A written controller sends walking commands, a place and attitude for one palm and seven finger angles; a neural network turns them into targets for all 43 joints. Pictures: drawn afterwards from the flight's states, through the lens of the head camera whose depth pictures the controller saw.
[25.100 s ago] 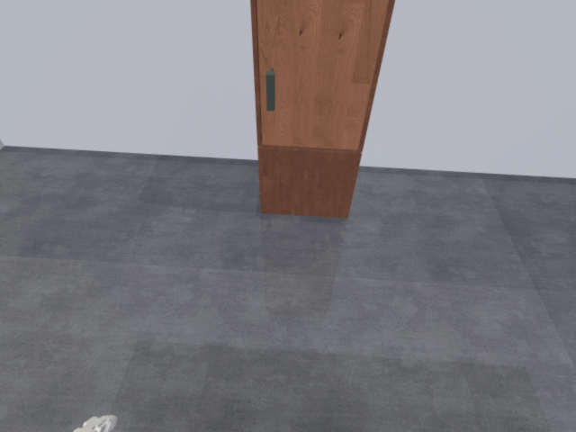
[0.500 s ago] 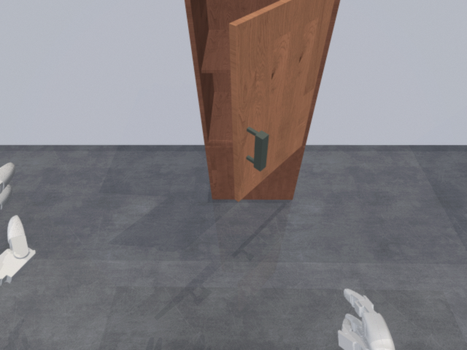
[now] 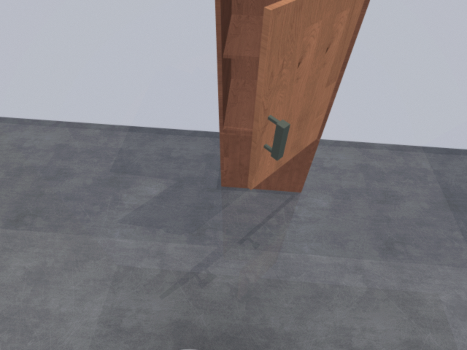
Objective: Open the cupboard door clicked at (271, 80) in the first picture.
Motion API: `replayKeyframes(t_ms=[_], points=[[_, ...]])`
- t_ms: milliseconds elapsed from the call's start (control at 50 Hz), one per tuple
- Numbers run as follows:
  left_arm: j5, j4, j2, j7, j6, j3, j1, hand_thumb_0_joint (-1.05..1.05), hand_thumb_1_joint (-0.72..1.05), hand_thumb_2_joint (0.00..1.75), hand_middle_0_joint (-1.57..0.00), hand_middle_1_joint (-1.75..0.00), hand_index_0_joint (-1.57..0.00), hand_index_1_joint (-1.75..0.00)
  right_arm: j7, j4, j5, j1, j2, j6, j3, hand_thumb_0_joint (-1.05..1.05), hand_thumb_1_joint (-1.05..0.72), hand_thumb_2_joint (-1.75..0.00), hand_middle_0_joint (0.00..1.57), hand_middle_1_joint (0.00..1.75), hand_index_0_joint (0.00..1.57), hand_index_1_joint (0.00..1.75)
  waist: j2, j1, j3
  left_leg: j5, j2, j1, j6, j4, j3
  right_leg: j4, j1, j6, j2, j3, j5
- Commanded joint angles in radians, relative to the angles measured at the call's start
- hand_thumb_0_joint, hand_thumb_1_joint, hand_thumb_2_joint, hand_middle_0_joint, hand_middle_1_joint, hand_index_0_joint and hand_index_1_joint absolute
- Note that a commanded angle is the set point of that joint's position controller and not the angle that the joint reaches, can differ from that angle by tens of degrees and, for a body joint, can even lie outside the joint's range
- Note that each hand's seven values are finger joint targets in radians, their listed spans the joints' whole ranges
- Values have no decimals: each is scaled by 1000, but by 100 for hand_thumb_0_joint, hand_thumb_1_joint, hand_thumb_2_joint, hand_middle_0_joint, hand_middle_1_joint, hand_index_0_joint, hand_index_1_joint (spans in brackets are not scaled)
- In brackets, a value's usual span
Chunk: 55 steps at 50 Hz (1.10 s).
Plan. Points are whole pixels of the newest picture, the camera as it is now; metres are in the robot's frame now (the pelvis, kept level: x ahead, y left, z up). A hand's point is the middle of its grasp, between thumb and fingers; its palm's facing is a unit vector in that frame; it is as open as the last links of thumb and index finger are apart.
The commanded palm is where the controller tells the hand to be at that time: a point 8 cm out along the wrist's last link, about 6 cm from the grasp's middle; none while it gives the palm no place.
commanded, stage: let the arm hang, fingers relaxed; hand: left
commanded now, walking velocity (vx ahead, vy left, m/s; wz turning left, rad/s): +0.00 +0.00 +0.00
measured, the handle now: (274, 137) +0.67 -0.07 -0.10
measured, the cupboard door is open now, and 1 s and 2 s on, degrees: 48 48 48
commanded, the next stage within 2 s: look to check the result in 0.58 s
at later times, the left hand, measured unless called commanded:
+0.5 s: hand out of the picture +0.00 +0.14 -0.18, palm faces +0.02 -0.99 -0.16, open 7.3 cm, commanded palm none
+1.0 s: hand out of the picture +0.01 +0.13 -0.18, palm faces +0.05 -0.98 -0.19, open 7.4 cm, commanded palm none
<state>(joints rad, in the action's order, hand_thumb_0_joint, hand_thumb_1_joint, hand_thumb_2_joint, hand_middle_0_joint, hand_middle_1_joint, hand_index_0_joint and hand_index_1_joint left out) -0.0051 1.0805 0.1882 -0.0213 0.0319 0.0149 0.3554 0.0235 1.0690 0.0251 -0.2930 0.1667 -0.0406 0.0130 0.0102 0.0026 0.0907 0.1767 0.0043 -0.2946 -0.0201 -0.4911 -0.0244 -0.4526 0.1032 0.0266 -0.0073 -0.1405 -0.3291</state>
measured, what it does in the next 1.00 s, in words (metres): shifts its weight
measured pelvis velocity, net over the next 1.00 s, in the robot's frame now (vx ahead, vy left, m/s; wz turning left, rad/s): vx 0.04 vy -0.03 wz -0.01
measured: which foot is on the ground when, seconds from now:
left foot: down 0.00-1.00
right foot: down 0.00-1.00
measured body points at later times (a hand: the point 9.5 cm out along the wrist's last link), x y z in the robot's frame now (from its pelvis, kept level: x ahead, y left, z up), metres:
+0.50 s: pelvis +0.01 -0.01 +0.00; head +0.03 -0.02 +0.45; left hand +0.00 +0.19 -0.16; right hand -0.02 -0.21 -0.16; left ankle +0.05 +0.11 -0.74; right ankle -0.05 -0.09 -0.74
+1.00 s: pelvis +0.04 -0.03 +0.00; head +0.06 -0.04 +0.45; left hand +0.01 +0.18 -0.16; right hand +0.02 -0.24 -0.17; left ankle +0.06 +0.11 -0.74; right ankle -0.05 -0.09 -0.74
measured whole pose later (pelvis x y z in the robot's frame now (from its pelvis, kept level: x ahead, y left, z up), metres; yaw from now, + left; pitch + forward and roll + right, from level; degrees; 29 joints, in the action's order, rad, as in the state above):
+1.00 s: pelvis +0.04 -0.03 +0.00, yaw -1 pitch -2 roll +1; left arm 0.00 1.14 0.11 -0.05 0.00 0.02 0.33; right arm 0.05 1.16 0.02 -0.26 0.13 -0.01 0.00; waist 0.00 0.00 0.06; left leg 0.23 0.03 -0.21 0.02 -0.47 -0.03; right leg -0.41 0.02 0.06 0.02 -0.13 -0.37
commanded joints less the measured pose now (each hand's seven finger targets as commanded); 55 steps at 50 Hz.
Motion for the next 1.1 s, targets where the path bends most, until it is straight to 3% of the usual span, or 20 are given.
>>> replayKeyframes(t_ms=[0, 60, 220, 400, 500, 860, 1000, 1080], points=[[-2, 1, 72, -7, -26, 14, 42, 0, 90, 90, -20, -30, -20, -30, 14, -13, -6, -39, 107, 23, -27, 0, -90, -90, 20, 30, 20, 30, -16, -10, -19, 22, 93, 67, -30, 136, 133, 114, 77, 33, -98, 110, 8], [-2, 27, 57, -11, -29, 8, 54, 0, 90, 90, -20, -30, -20, -30, 14, 13, -7, -50, 90, 23, -25, 0, -90, -90, 20, 30, 20, 30, -54, -15, 7, -2, 87, 88, -26, 129, 109, 128, 109, 30, -105, 121, 7], [0, 56, 41, -18, -32, 5, 65, 0, 90, 90, -20, -30, -20, -30, 10, 62, -4, -58, 49, 22, -18, 0, -90, -90, 20, 30, 20, 30, -33, -14, 66, -2, 73, 81, -18, 122, 81, 145, 150, 31, -115, 134, -31], [1, 59, 27, -21, -39, 13, 57, 0, 90, 90, -20, -30, -20, -30, 16, 78, -3, -67, 25, 36, -15, 0, -90, -90, 20, 30, 20, 30, 17, -7, 27, -94, 77, 64, -19, 108, 80, 125, 77, 30, -114, 129, 70], [2, 60, 18, -25, -43, 16, 54, 0, 90, 90, -20, -30, -20, -30, 21, 82, -4, -70, 22, 42, -17, 0, -90, -90, 20, 30, 20, 30, 7, -4, 5, -180, 82, 77, -19, 87, 72, 118, 35, 25, -119, 120, 185], [2, 54, 20, -31, -43, 20, 78, 0, 90, 90, -20, -30, -20, -30, 31, 79, -9, -56, 28, 36, -20, 0, -90, -90, 20, 30, 20, 30, -40, -7, -11, -227, 79, 115, -17, 40, 41, 114, -10, 1, -127, 108, 434], [1, 53, 19, -31, -39, 21, 77, 0, 90, 90, -20, -30, -20, -30, 34, 77, -9, -47, 31, 33, -20, 0, -90, -90, 20, 30, 20, 30, -14, -8, 24, -223, 84, 114, -14, 43, 38, 121, 4, 3, -121, 109, 405], [2, 50, 23, -29, -39, 22, 74, 0, 90, 90, -20, -30, -20, -30, 35, 74, -10, -44, 39, 35, -19, 0, -90, -90, 20, 30, 20, 30, -15, -6, 1, -227, 84, 126, -15, 44, 39, 125, -11, 2, -118, 108, 399]])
